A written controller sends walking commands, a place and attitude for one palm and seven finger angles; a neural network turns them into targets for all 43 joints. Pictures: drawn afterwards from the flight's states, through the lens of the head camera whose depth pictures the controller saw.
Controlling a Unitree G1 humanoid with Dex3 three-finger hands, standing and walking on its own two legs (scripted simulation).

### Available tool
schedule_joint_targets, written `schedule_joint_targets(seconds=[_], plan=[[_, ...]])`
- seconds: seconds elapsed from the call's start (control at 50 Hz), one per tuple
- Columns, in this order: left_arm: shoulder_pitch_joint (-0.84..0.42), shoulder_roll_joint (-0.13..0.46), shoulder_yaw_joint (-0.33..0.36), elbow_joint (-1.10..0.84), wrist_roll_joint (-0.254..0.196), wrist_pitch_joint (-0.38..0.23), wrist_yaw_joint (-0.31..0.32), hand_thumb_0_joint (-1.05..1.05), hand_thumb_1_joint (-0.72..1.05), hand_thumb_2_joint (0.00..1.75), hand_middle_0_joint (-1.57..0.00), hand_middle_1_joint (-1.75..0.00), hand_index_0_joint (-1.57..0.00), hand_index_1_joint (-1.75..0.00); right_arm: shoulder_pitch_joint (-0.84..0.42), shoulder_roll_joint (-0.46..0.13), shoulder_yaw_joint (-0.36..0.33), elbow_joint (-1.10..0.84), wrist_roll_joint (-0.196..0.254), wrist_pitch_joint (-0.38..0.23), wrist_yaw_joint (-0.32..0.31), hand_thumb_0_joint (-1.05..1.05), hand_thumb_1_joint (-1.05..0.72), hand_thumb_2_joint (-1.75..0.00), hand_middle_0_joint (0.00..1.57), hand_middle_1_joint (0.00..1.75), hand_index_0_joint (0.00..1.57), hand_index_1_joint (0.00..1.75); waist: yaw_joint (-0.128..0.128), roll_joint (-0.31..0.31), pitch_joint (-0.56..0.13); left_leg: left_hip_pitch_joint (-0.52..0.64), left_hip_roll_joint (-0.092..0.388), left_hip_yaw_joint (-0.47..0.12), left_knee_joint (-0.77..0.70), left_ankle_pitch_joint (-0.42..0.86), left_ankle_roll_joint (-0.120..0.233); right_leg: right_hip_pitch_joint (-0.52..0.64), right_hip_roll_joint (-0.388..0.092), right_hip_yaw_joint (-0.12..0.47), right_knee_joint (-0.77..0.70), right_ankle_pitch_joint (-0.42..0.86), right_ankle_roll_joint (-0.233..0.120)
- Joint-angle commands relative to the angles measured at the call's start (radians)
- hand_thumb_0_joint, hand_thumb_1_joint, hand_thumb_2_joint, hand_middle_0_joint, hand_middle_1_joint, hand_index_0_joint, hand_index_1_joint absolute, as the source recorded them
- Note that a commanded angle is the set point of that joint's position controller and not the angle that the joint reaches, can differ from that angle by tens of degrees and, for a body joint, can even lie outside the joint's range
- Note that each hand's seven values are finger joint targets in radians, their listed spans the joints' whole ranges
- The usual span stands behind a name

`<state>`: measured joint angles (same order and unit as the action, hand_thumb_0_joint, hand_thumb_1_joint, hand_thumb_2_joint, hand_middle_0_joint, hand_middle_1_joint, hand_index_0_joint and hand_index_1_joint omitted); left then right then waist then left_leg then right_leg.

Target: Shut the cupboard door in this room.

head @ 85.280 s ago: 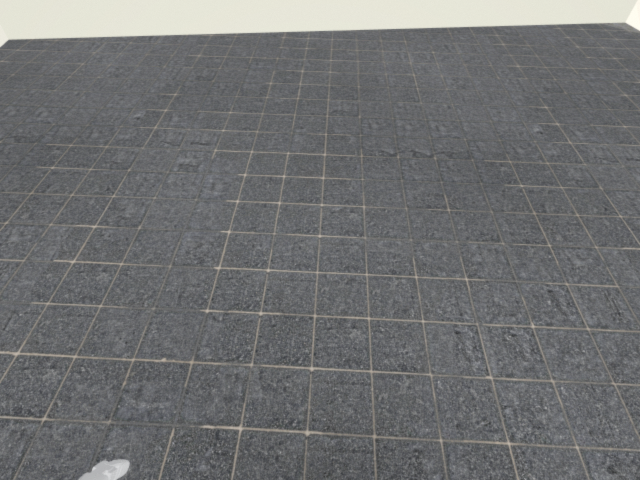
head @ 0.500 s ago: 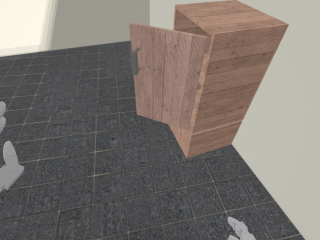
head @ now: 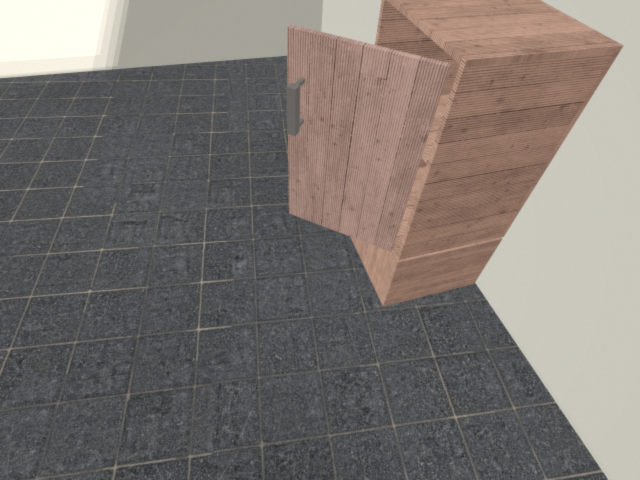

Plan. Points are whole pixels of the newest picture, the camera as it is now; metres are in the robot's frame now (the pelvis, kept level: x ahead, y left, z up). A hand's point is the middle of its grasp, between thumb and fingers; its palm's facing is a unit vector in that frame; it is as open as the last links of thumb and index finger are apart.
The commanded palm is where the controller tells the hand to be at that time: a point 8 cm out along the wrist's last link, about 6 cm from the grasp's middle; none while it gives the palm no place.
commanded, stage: let the arm hang, fingers relaxed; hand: left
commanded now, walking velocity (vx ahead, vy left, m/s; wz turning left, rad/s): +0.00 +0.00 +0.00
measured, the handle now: (297, 106) +0.94 +0.11 -0.04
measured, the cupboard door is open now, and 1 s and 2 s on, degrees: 48 48 48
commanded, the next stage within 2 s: look to check the result in 0.64 s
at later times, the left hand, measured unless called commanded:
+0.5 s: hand out of the picture -0.03 +0.17 -0.18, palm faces +0.01 -0.99 -0.13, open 7.4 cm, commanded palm none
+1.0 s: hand out of the picture -0.04 +0.19 -0.17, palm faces +0.00 -0.98 -0.18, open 7.4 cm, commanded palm none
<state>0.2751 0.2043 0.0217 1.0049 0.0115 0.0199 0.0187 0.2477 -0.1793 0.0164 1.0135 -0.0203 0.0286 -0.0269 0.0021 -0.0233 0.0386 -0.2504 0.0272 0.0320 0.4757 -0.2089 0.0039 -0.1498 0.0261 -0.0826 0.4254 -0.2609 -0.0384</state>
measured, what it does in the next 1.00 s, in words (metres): stands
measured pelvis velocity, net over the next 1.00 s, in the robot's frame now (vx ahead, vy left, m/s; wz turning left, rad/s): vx -0.01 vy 0.03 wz -0.04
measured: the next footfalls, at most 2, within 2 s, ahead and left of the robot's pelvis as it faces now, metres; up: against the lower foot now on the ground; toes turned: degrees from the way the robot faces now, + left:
none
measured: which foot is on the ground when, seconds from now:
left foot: down 0.00-1.00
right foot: down 0.00-1.00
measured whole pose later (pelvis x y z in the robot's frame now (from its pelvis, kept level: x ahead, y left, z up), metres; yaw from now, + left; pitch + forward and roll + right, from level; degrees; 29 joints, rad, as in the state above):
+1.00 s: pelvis -0.01 +0.03 +0.00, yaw -2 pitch -2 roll +0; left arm 0.34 0.13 0.01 1.15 0.02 0.00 0.04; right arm 0.32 -0.13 0.00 1.12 -0.01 0.00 -0.04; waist -0.01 0.00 0.02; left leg -0.21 -0.01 0.09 0.40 -0.16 0.04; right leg -0.15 -0.01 -0.03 0.41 -0.22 0.00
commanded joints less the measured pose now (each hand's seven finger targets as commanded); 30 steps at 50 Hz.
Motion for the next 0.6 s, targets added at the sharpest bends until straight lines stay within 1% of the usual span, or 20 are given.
schedule_joint_targets(seconds=[0.0, 0.04, 0.06, 0.08, 0.1, 0.12, 0.14, 0.18, 0.22, 0.28, 0.3, 0.36, 0.38, 0.4, 0.46, 0.5, 0.56, 0.58], plan=[[0.04, 0.088, 0.003, 0.022, 0.0, -0.025, 0.003, 0.0, 0.9, 0.9, -0.2, -0.3, -0.2, -0.3, 0.03, -0.11, -0.032, -0.003, 0.004, -0.026, -0.009, 0.0, -0.9, -0.9, 0.2, 0.3, 0.2, 0.3, -0.008, 0.049, -0.02, 0.062, 0.085, -0.085, -0.122, 0.084, 0.023, -0.02, -0.122, 0.136, -0.137, 0.084, -0.014], [0.05, 0.077, -0.001, 0.051, -0.002, -0.027, 0.005, 0.0, 0.9, 0.9, -0.2, -0.3, -0.2, -0.3, 0.049, -0.101, -0.03, 0.024, 0.005, -0.03, -0.011, 0.0, -0.9, -0.9, 0.2, 0.3, 0.2, 0.3, -0.008, 0.022, -0.019, 0.07, 0.086, -0.08, -0.133, 0.09, 0.024, -0.015, -0.123, 0.135, -0.138, 0.092, -0.012], [0.057, 0.074, -0.003, 0.067, -0.002, -0.026, 0.006, 0.0, 0.9, 0.9, -0.2, -0.3, -0.2, -0.3, 0.054, -0.099, -0.028, 0.035, 0.005, -0.03, -0.011, 0.0, -0.9, -0.9, 0.2, 0.3, 0.2, 0.3, -0.008, 0.011, -0.003, 0.072, 0.085, -0.08, -0.139, 0.083, 0.025, -0.026, -0.123, 0.133, -0.141, 0.081, -0.011], [0.066, 0.067, -0.005, 0.078, -0.002, -0.028, 0.007, 0.0, 0.9, 0.9, -0.2, -0.3, -0.2, -0.3, 0.062, -0.097, -0.028, 0.045, 0.005, -0.03, -0.012, 0.0, -0.9, -0.9, 0.2, 0.3, 0.2, 0.3, -0.008, -0.001, -0.008, 0.082, 0.086, -0.078, -0.141, 0.082, 0.027, -0.029, -0.122, 0.137, -0.143, 0.078, -0.01], [0.074, 0.069, -0.005, 0.085, -0.002, -0.027, 0.009, 0.0, 0.9, 0.9, -0.2, -0.3, -0.2, -0.3, 0.067, -0.096, -0.028, 0.053, 0.008, -0.029, -0.012, 0.0, -0.9, -0.9, 0.2, 0.3, 0.2, 0.3, -0.007, 0.005, 0.012, 0.082, 0.085, -0.075, -0.142, 0.08, 0.027, -0.041, -0.121, 0.133, -0.146, 0.066, -0.011], [0.078, 0.061, -0.007, 0.094, -0.003, -0.026, 0.01, 0.0, 0.9, 0.9, -0.2, -0.3, -0.2, -0.3, 0.073, -0.086, -0.025, 0.062, 0.007, -0.03, -0.013, 0.0, -0.9, -0.9, 0.2, 0.3, 0.2, 0.3, -0.009, 0.008, 0.016, 0.078, 0.086, -0.075, -0.152, 0.07, 0.028, -0.044, -0.121, 0.136, -0.143, 0.062, -0.01], [0.081, 0.057, -0.007, 0.101, -0.003, -0.024, 0.011, 0.0, 0.9, 0.9, -0.2, -0.3, -0.2, -0.3, 0.082, -0.081, -0.025, 0.07, 0.006, -0.028, -0.013, 0.0, -0.9, -0.9, 0.2, 0.3, 0.2, 0.3, -0.009, 0.012, 0.035, 0.066, 0.084, -0.074, -0.159, 0.044, 0.028, -0.05, -0.119, 0.135, -0.144, 0.045, -0.008], [0.098, 0.049, -0.009, 0.114, -0.003, -0.024, 0.013, 0.0, 0.9, 0.9, -0.2, -0.3, -0.2, -0.3, 0.092, -0.072, -0.024, 0.082, 0.006, -0.028, -0.014, 0.0, -0.9, -0.9, 0.2, 0.3, 0.2, 0.3, -0.007, -0.002, 0.047, 0.066, 0.082, -0.07, -0.165, 0.031, 0.029, -0.06, -0.119, 0.137, -0.144, 0.038, -0.008], [0.109, 0.044, -0.008, 0.122, -0.002, -0.024, 0.014, 0.0, 0.9, 0.9, -0.2, -0.3, -0.2, -0.3, 0.109, -0.062, -0.024, 0.091, 0.007, -0.027, -0.014, 0.0, -0.9, -0.9, 0.2, 0.3, 0.2, 0.3, -0.008, -0.013, 0.037, 0.064, 0.08, -0.069, -0.167, 0.017, 0.03, -0.057, -0.119, 0.136, -0.143, 0.025, -0.007], [0.123, 0.028, -0.009, 0.13, -0.001, -0.022, 0.017, 0.0, 0.9, 0.9, -0.2, -0.3, -0.2, -0.3, 0.119, -0.049, -0.026, 0.1, 0.006, -0.025, -0.014, 0.0, -0.9, -0.9, 0.2, 0.3, 0.2, 0.3, -0.007, -0.001, 0.071, 0.052, 0.074, -0.066, -0.173, -0.021, 0.03, -0.085, -0.117, 0.138, -0.143, -0.001, -0.006], [0.13, 0.033, -0.009, 0.13, 0.0, -0.023, 0.018, 0.0, 0.9, 0.9, -0.2, -0.3, -0.2, -0.3, 0.128, -0.049, -0.026, 0.1, 0.008, -0.024, -0.014, 0.0, -0.9, -0.9, 0.2, 0.3, 0.2, 0.3, -0.007, -0.007, 0.07, 0.052, 0.073, -0.066, -0.17, -0.02, 0.031, -0.087, -0.115, 0.139, -0.143, -0.007, -0.007], [0.14, 0.013, -0.009, 0.136, 0.0, -0.024, 0.019, 0.0, 0.9, 0.9, -0.2, -0.3, -0.2, -0.3, 0.138, -0.033, -0.026, 0.105, 0.006, -0.026, -0.015, 0.0, -0.9, -0.9, 0.2, 0.3, 0.2, 0.3, -0.009, 0.024, 0.069, 0.044, 0.071, -0.066, -0.176, -0.035, 0.032, -0.09, -0.115, 0.141, -0.137, -0.003, -0.007], [0.14, 0.01, -0.009, 0.137, 0.0, -0.023, 0.02, 0.0, 0.9, 0.9, -0.2, -0.3, -0.2, -0.3, 0.143, -0.031, -0.026, 0.108, 0.005, -0.026, -0.016, 0.0, -0.9, -0.9, 0.2, 0.3, 0.2, 0.3, -0.01, 0.03, 0.082, 0.036, 0.071, -0.069, -0.18, -0.046, 0.031, -0.096, -0.111, 0.14, -0.131, -0.004, -0.006], [0.146, 0.014, -0.007, 0.135, 0.001, -0.024, 0.021, 0.0, 0.9, 0.9, -0.2, -0.3, -0.2, -0.3, 0.149, -0.033, -0.026, 0.107, 0.008, -0.027, -0.016, 0.0, -0.9, -0.9, 0.2, 0.3, 0.2, 0.3, -0.007, 0.028, 0.076, 0.033, 0.073, -0.071, -0.181, -0.044, 0.033, -0.089, -0.108, 0.136, -0.128, 0.001, -0.006], [0.149, -0.002, -0.006, 0.138, 0.001, -0.023, 0.021, 0.0, 0.9, 0.9, -0.2, -0.3, -0.2, -0.3, 0.152, -0.022, -0.026, 0.109, 0.005, -0.031, -0.018, 0.0, -0.9, -0.9, 0.2, 0.3, 0.2, 0.3, -0.008, 0.045, 0.082, 0.021, 0.073, -0.074, -0.189, -0.055, 0.033, -0.089, -0.108, 0.135, -0.119, 0.011, -0.006], [0.156, 0.0, -0.004, 0.137, 0.004, -0.022, 0.022, 0.0, 0.9, 0.9, -0.2, -0.3, -0.2, -0.3, 0.16, -0.025, -0.028, 0.105, 0.008, -0.03, -0.018, 0.0, -0.9, -0.9, 0.2, 0.3, 0.2, 0.3, -0.006, 0.032, 0.092, 0.012, 0.076, -0.08, -0.194, -0.073, 0.035, -0.094, -0.105, 0.131, -0.118, 0.0, -0.005], [0.158, -0.008, -0.005, 0.136, 0.002, -0.024, 0.021, 0.0, 0.9, 0.9, -0.2, -0.3, -0.2, -0.3, 0.159, -0.021, -0.03, 0.104, 0.006, -0.032, -0.018, 0.0, -0.9, -0.9, 0.2, 0.3, 0.2, 0.3, -0.007, 0.042, 0.069, 0.021, 0.073, -0.077, -0.188, -0.064, 0.035, -0.089, -0.109, 0.134, -0.115, 0.015, -0.004], [0.157, -0.008, -0.005, 0.137, 0.003, -0.025, 0.022, 0.0, 0.9, 0.9, -0.2, -0.3, -0.2, -0.3, 0.16, -0.02, -0.03, 0.103, 0.006, -0.031, -0.018, 0.0, -0.9, -0.9, 0.2, 0.3, 0.2, 0.3, -0.008, 0.039, 0.073, 0.022, 0.072, -0.074, -0.185, -0.063, 0.034, -0.094, -0.11, 0.135, -0.116, 0.014, -0.004]])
